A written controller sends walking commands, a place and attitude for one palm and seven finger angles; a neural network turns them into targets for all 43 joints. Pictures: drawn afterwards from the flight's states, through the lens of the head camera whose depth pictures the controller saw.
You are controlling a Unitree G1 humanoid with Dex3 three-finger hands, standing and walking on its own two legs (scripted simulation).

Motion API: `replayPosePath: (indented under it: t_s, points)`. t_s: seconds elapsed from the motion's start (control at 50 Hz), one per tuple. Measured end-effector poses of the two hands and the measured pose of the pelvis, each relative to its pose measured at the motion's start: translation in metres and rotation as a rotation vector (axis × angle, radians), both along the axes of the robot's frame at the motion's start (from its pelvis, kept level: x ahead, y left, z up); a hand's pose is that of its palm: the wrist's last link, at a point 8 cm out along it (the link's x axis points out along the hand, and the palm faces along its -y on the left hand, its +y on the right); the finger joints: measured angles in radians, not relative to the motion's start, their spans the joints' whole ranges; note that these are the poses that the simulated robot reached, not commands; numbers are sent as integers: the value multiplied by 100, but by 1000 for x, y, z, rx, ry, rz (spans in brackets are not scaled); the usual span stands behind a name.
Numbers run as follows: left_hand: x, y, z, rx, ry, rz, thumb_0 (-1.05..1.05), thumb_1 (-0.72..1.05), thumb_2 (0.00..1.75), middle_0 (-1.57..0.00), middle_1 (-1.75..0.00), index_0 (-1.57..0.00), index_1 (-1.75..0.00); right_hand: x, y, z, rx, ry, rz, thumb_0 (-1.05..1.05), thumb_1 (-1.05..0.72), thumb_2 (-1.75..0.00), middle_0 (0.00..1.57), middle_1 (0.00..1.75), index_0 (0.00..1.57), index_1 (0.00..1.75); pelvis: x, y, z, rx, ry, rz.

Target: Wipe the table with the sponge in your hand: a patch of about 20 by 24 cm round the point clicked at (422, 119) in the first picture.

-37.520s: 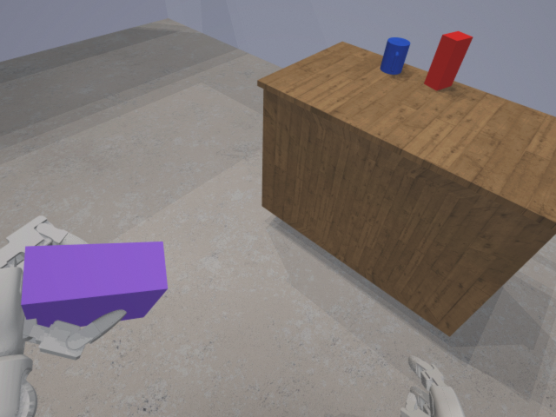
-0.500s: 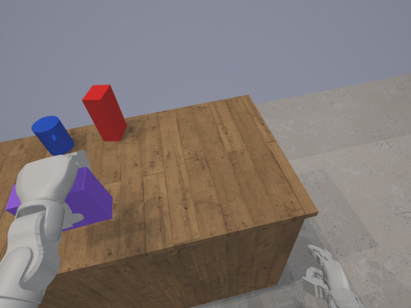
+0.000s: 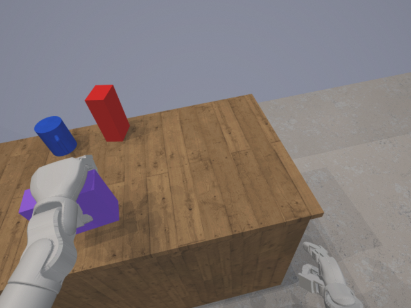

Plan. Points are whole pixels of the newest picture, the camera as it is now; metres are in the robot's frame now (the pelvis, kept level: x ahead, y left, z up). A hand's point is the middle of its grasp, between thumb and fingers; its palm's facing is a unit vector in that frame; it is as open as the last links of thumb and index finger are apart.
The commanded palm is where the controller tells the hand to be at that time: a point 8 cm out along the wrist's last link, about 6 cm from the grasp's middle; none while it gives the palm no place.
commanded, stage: move the sponge above the wiping area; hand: left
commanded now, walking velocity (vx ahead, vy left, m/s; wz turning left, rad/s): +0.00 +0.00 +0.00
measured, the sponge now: (79, 211) +0.26 +0.31 +0.05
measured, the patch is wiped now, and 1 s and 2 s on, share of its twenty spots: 0.00 0.00 0.00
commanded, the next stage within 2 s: none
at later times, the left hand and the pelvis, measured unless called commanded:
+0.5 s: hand (86, 199) +0.28 +0.30 +0.06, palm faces -0.10 -0.08 -0.99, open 9.6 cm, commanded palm +0.26 +0.29 +0.13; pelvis +0.00 -0.01 +0.00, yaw +0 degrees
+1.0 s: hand (96, 209) +0.27 +0.29 +0.04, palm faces -0.19 -0.14 -0.97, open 9.6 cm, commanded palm +0.27 +0.28 +0.13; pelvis +0.01 +0.00 +0.00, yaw +1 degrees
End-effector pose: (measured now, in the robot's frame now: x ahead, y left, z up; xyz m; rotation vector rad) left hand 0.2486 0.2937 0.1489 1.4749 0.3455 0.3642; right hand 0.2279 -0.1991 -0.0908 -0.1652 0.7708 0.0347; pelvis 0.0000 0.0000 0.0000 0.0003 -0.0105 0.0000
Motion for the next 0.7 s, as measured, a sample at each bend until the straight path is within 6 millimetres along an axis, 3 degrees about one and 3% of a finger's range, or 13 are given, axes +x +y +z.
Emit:
replayPosePath:
  t_s: [0.12,0.2,0.26,0.34,0.44,0.6,0.7]
  points:
    - [-3,-21,-32,-64,146,-100,0,-46,102,-78,-138,-79,-137,-2,-8,0,-36,1,1,1,-90,-89,21,30,20,30,0,0,-1,0,1,6]
    - [0,-35,-36,-35,114,-219,0,-46,103,-78,-138,-79,-137,-7,-13,0,-69,11,-3,1,-90,-90,21,30,20,30,0,-3,-1,-1,-1,1]
    - [5,-33,-24,19,36,-231,0,-46,103,-78,-137,-79,-137,-11,-16,-2,-72,20,-16,1,-90,-90,20,30,20,30,0,-6,-1,-1,2,-6]
    - [13,-15,-7,44,-45,-123,0,-46,103,-78,-138,-79,-137,-15,-20,-5,-51,36,-41,1,-90,-90,20,30,20,30,0,-8,-1,-1,8,-8]
    - [16,4,-12,18,32,28,0,-46,103,-78,-138,-79,-137,-18,-28,-8,-31,49,-66,1,-90,-89,21,30,20,30,1,-9,-1,1,15,-2]
    - [15,-18,-55,-63,204,-136,0,-46,103,-78,-138,-79,-137,-23,-39,-7,-89,52,-73,1,-90,-89,21,30,20,30,2,-10,-2,-2,17,3]
    - [24,-23,-39,19,72,-241,0,-46,103,-78,-137,-79,-137,-29,-42,-7,-113,61,-90,1,-90,-89,20,30,20,30,3,-10,-2,-4,25,-8]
